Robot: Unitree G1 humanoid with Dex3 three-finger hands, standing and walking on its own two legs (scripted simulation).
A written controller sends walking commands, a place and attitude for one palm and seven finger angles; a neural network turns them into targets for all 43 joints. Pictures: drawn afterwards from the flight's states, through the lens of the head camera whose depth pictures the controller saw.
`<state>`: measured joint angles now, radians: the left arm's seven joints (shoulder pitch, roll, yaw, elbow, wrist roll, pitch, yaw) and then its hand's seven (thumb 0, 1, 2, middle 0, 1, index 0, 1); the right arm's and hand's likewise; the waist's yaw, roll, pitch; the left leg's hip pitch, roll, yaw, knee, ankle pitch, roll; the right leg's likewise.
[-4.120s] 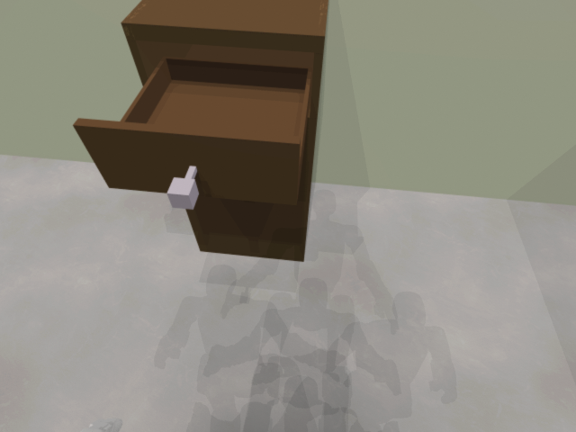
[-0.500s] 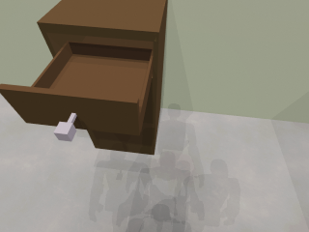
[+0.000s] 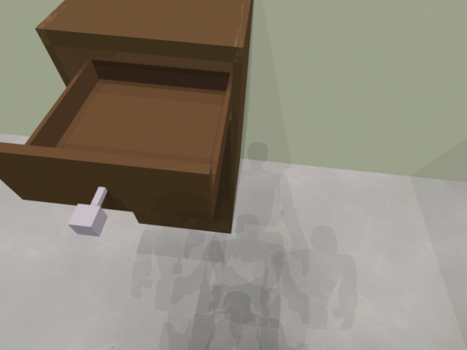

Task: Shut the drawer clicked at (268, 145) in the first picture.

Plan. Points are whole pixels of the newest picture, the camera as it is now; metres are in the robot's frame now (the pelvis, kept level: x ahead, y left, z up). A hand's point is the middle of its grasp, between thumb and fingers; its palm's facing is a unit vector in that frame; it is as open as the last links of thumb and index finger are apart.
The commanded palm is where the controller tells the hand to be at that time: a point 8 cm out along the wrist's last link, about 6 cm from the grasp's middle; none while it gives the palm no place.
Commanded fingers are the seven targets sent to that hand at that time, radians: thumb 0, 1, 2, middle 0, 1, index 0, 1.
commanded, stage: come to a stop and stand still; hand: left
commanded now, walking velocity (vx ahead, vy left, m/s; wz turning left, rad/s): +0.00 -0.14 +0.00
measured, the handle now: (93, 209) +0.32 +0.26 +0.03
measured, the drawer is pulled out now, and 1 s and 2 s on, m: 0.30 0.30 0.30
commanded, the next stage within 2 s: look again from close up in 0.68 s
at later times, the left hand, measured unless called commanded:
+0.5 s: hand out of the picture +0.00 +0.16 -0.16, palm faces +0.03 -0.98 -0.22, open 7.4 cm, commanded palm none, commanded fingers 0.00 0.90 0.90 -0.20 -0.30 -0.20 -0.30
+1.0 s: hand out of the picture +0.05 +0.23 -0.14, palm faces +0.01 -0.94 -0.34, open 7.4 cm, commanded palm none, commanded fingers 0.00 0.90 0.90 -0.20 -0.30 -0.20 -0.30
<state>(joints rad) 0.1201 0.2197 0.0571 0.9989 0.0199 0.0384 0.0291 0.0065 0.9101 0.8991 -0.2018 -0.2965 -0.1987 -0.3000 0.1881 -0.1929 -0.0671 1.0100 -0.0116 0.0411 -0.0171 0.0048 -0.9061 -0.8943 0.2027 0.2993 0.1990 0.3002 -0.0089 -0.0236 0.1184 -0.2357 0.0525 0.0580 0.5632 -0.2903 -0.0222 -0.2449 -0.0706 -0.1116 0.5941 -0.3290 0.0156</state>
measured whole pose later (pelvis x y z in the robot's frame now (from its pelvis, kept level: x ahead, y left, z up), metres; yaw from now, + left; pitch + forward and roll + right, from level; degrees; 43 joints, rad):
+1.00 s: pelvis -0.02 -0.01 +0.01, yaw +1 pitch -2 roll +0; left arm 0.20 0.28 0.02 0.99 0.02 -0.01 0.03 0.01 0.91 0.90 -0.20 -0.30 -0.20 -0.30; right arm 0.21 -0.28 -0.04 0.97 -0.02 0.00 -0.02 0.01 -0.90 -0.89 0.20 0.30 0.20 0.30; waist -0.01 0.03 0.02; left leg -0.23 0.05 0.03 0.53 -0.26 -0.03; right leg -0.15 -0.02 0.00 0.51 -0.33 0.01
